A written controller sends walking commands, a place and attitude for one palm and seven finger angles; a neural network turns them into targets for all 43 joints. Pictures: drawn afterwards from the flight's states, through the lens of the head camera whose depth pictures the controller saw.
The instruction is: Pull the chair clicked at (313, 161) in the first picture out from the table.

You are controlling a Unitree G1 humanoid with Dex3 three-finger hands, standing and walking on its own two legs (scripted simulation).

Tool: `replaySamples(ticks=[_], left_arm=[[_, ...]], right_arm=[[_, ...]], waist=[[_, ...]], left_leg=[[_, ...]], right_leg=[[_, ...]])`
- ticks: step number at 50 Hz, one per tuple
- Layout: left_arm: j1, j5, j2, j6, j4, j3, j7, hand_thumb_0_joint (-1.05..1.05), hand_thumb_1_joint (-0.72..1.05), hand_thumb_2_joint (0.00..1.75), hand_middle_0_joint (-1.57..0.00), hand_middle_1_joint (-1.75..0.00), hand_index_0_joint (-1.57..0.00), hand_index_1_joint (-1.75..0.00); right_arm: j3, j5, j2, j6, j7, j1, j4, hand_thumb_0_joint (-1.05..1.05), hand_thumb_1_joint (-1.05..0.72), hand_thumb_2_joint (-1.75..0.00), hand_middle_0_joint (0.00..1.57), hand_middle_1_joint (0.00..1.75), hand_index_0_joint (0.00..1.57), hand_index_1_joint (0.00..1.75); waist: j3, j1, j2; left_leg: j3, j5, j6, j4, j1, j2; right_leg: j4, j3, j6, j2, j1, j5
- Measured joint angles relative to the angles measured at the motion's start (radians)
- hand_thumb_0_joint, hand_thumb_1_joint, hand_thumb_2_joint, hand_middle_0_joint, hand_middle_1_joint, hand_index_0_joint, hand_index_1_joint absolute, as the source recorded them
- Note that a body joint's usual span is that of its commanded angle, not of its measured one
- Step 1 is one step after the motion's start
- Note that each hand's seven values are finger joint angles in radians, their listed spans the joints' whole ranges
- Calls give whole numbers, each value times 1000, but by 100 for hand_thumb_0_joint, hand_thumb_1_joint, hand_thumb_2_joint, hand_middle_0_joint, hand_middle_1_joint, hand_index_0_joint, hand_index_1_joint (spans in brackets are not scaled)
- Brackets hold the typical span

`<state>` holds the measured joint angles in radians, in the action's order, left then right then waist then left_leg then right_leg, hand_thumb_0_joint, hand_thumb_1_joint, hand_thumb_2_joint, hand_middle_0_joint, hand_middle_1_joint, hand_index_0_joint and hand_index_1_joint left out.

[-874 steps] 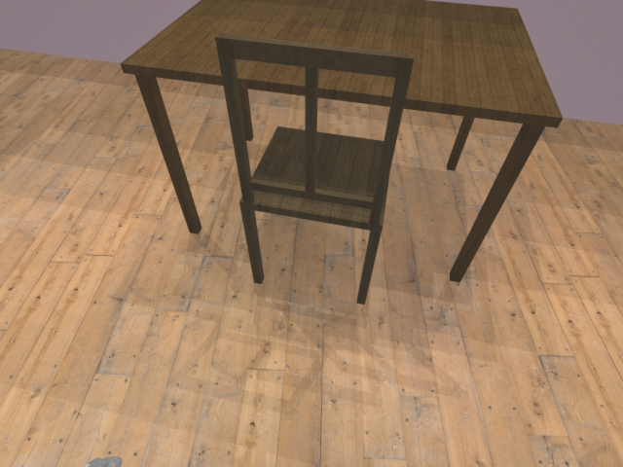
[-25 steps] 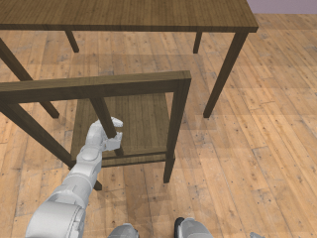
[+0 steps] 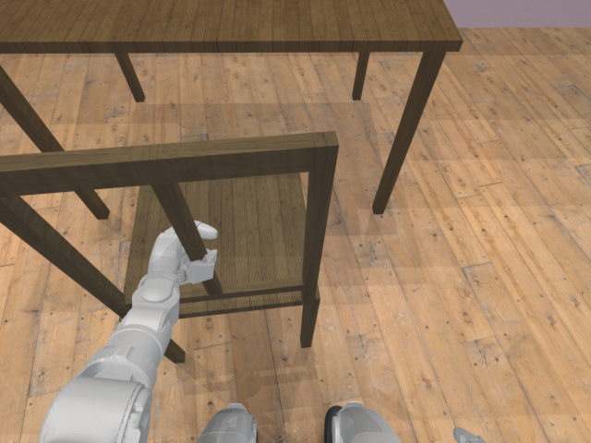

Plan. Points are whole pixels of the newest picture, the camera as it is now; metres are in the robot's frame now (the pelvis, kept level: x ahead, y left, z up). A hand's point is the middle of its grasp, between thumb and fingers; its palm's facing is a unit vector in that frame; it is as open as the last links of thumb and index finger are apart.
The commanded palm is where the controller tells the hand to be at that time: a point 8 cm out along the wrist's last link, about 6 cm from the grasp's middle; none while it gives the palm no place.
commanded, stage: step backward, pulling the chair out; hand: left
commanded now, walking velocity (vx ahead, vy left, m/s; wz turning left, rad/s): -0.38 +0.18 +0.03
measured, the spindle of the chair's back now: (195, 248) +0.39 +0.17 -0.04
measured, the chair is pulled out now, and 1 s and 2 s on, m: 0.35 0.47 0.49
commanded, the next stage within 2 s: none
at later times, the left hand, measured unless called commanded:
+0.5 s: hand (202, 285) +0.33 +0.15 -0.05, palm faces +0.04 -0.98 -0.20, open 5.8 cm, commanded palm +0.32 +0.20 -0.04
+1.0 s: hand (191, 334) +0.26 +0.16 -0.05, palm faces +0.03 -0.98 -0.20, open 5.8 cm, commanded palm +0.26 +0.21 -0.04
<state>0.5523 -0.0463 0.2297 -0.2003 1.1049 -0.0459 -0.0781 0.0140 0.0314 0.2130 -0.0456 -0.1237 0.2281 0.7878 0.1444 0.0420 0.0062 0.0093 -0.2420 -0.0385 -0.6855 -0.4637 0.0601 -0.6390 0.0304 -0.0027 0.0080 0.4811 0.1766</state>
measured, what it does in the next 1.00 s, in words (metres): walks backwards: left foot, then right foot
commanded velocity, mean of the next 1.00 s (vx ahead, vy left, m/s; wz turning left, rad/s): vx -0.36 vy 0.01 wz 0.02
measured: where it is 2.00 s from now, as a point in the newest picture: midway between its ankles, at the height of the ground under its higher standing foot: outside the picture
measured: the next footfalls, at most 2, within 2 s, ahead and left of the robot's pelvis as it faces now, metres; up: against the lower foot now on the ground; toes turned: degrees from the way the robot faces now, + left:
left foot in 0.18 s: +0.02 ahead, +0.14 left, +0.00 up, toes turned -1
right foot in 0.72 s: -0.01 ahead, -0.13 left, +0.00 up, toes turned -4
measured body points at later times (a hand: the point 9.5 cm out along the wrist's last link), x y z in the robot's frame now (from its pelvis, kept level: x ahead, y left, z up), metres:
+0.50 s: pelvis -0.05 +0.01 +0.00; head +0.03 +0.00 +0.45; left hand +0.33 +0.20 -0.03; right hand +0.03 -0.26 -0.13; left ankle -0.03 +0.14 -0.71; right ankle +0.05 -0.12 -0.72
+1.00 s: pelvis -0.11 +0.02 +0.00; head -0.05 +0.01 +0.45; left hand +0.25 +0.21 -0.03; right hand -0.04 -0.27 -0.12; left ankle -0.02 +0.14 -0.72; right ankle -0.03 -0.13 -0.71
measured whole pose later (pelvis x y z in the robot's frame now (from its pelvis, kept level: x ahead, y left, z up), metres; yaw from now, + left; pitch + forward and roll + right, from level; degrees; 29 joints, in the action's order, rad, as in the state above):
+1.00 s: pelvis -0.11 +0.02 +0.00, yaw +0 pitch +1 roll -1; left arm 0.54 -0.04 0.21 -0.20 1.12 -0.07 -0.10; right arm 0.00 0.03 0.28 -0.04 -0.13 0.21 0.79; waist 0.13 0.07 0.02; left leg 0.02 -0.18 -0.01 -0.63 -0.47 0.03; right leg -0.61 0.02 0.03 0.03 0.44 0.20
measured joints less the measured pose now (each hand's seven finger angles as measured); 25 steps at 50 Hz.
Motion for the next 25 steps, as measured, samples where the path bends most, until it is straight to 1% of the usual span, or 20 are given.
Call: replaySamples(ticks=[1,2,4,6,7,8,9,10,11,13,15,16,17,18,20,22,25], left_arm=[[-3,-2,2,-3,-1,-6,-3,7,59,78,-31,-122,-49,-144],[-7,-5,2,-7,0,-13,-6,7,58,78,-32,-121,-49,-144],[-13,-7,-9,-15,8,-27,-15,7,58,78,-32,-121,-49,-144],[-11,1,-25,-14,16,-33,-20,7,59,78,-31,-120,-49,-144],[-8,4,-32,-10,18,-33,-20,7,59,77,-30,-121,-49,-144],[-4,10,-38,-5,18,-27,-19,8,60,77,-30,-121,-49,-144],[1,14,-44,0,18,-19,-18,7,60,76,-29,-122,-49,-144],[11,16,-45,7,15,-7,-17,7,60,76,-29,-122,-49,-144],[19,17,-43,13,12,2,-15,7,61,75,-28,-123,-49,-144],[18,12,-34,24,-3,17,-11,7,61,75,-27,-123,-49,-144],[11,10,-30,26,-9,19,-6,7,62,74,-27,-123,-49,-144],[9,10,-27,23,-7,17,-5,7,61,75,-27,-123,-49,-144],[9,10,-23,20,-8,12,-4,7,61,75,-27,-123,-49,-144],[12,8,-17,18,-8,5,-4,7,61,75,-28,-123,-49,-144],[19,5,-6,18,-3,-10,-5,7,60,76,-29,-123,-49,-144],[28,1,-2,20,4,-22,-10,7,60,77,-29,-122,-49,-144],[41,4,-8,30,9,-34,-17,7,60,76,-29,-122,-49,-144]], right_arm=[[0,2,0,-2,1,-4,2,0,-90,-90,20,30,20,30],[-1,5,2,-4,2,-9,7,0,-90,-90,20,30,20,30],[-5,4,18,-7,5,-16,17,0,-90,-90,20,30,20,30],[-5,2,38,-9,7,-16,29,0,-90,-90,20,30,20,30],[-4,2,49,-10,5,-13,34,0,-90,-90,20,30,20,30],[-2,2,60,-11,3,-8,38,0,-90,-90,20,30,20,30],[-3,3,71,-12,0,-1,39,0,-90,-90,20,30,20,30],[-6,3,76,-9,-4,1,41,0,-90,-90,20,30,20,30],[-11,4,75,-4,-6,-1,40,0,-90,-90,20,30,20,30],[-15,1,69,5,-10,5,25,0,-90,-90,20,30,20,30],[-16,-6,60,9,-11,17,9,0,-90,-90,20,30,20,30],[-17,-8,53,9,-9,19,5,0,-90,-90,20,30,20,30],[-16,-9,47,9,-5,14,4,0,-90,-90,20,30,20,30],[-14,-10,41,10,-1,4,4,0,-90,-90,20,30,20,30],[-11,-6,29,15,4,-12,1,0,-90,-90,20,30,20,30],[-9,-1,28,17,3,-27,-2,0,-90,-90,20,30,20,30],[-8,3,42,19,0,-43,0,0,-90,-90,20,30,20,30]], waist=[[-3,4,2],[-6,10,2],[-12,22,6],[-20,30,6],[-24,32,4],[-30,35,4],[-39,36,9],[-37,37,3],[-29,28,-12],[-21,10,-33],[-24,5,-33],[-25,-1,-30],[-18,-6,-24],[-8,-5,-16],[4,8,-7],[6,24,2],[8,44,5]], left_leg=[[2,-24,1,-14,-12,-2],[8,-80,3,-33,-22,-12],[27,-177,5,-103,-29,-42],[34,-223,6,-133,-6,-65],[33,-223,6,-108,22,-69],[30,-201,7,-52,58,-68],[29,-133,12,23,93,-59],[25,-49,20,58,97,-61],[15,-34,25,63,100,-67],[-6,-56,29,67,108,-70],[-7,-72,27,62,105,-63],[-9,-76,24,56,101,-57],[-12,-79,20,49,99,-45],[-9,-80,15,41,98,-33],[-1,-77,5,27,87,-20],[10,-84,-2,5,63,-17],[27,-175,-1,-38,31,-42]], right_leg=[[-7,1,-4,1,10,3],[-8,0,-6,5,17,2],[9,-1,-5,15,21,-12],[38,-1,0,29,18,-32],[52,1,3,36,17,-41],[64,4,8,42,18,-50],[69,12,14,45,24,-56],[73,16,19,54,27,-61],[79,7,24,60,26,-68],[63,-9,22,61,27,-53],[23,-12,15,56,5,-3],[30,-8,17,52,-9,18],[44,-5,30,43,-15,8],[54,-1,24,31,-21,-10],[63,9,10,19,-21,-26],[63,18,2,16,-11,-33],[70,18,8,29,2,-51]])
